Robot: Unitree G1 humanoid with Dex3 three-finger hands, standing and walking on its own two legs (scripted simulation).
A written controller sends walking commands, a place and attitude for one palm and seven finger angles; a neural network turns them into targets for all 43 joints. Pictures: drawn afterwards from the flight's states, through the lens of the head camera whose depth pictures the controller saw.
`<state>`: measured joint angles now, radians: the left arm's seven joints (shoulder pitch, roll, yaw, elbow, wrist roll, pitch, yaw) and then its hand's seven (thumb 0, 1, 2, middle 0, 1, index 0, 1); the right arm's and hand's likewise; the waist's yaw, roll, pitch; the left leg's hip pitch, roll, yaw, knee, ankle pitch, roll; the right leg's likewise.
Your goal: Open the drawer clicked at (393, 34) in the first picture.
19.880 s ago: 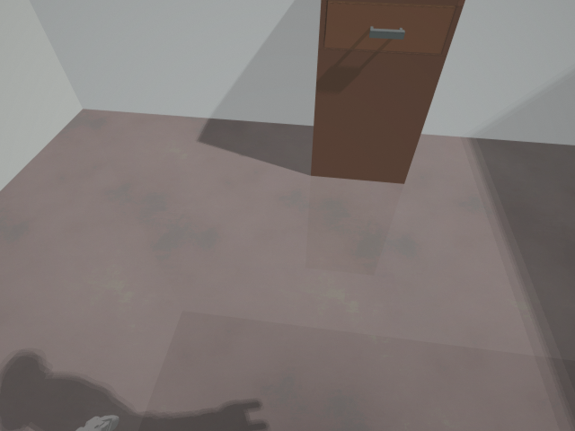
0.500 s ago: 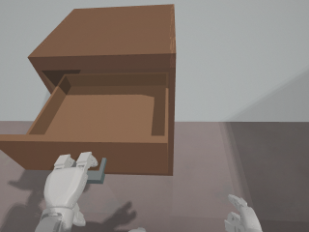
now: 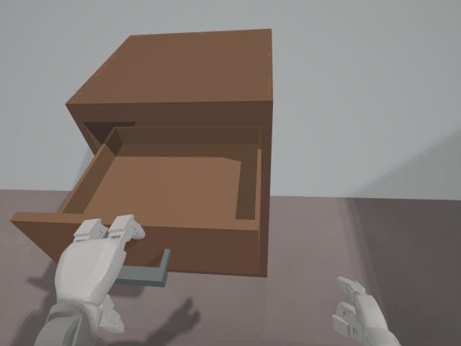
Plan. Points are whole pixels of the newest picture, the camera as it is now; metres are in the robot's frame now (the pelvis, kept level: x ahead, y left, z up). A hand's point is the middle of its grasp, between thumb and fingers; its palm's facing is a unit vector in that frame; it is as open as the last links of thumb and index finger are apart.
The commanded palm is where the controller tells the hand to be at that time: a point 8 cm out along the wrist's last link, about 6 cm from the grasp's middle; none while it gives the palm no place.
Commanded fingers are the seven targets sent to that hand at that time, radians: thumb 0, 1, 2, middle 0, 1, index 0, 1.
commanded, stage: lift the hand off the handle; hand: left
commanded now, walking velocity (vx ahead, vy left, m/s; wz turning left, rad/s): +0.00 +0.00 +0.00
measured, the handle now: (135, 264) +0.25 +0.22 +0.01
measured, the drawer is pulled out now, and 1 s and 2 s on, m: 0.30 0.30 0.30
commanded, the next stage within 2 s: draw the hand back to the body in 0.66 s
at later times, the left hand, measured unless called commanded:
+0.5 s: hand (94, 248) +0.20 +0.22 +0.14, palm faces +0.12 -0.13 -0.98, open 13.8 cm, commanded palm +0.17 +0.22 +0.21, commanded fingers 0.00 -0.50 0.30 -0.30 -1.20 -0.30 -1.20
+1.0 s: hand (82, 251) +0.19 +0.23 +0.15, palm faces +0.11 -0.13 -0.98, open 13.8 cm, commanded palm +0.17 +0.23 +0.21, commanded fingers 0.00 -0.50 0.30 -0.30 -1.20 -0.30 -1.20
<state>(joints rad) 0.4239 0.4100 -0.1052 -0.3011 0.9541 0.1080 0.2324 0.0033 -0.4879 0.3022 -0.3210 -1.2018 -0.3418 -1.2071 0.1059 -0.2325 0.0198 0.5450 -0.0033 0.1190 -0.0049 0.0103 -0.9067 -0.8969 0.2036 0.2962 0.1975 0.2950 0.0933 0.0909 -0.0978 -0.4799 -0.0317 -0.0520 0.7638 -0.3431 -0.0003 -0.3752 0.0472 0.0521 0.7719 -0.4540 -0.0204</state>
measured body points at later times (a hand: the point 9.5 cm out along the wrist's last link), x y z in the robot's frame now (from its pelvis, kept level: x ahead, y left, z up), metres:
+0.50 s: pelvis +0.01 +0.00 +0.02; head -0.01 -0.05 +0.46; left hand +0.19 +0.22 +0.20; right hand +0.24 -0.20 -0.06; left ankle +0.03 +0.12 -0.71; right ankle -0.03 -0.11 -0.71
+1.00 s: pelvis +0.00 +0.01 +0.02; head -0.02 -0.04 +0.47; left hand +0.18 +0.23 +0.21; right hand +0.23 -0.18 -0.06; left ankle +0.03 +0.12 -0.71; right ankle -0.03 -0.11 -0.71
